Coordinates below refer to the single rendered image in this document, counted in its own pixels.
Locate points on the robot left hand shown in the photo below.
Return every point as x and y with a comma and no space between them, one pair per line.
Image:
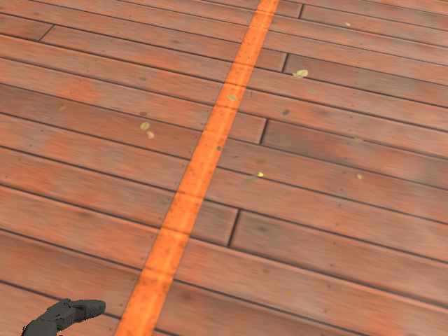
62,315

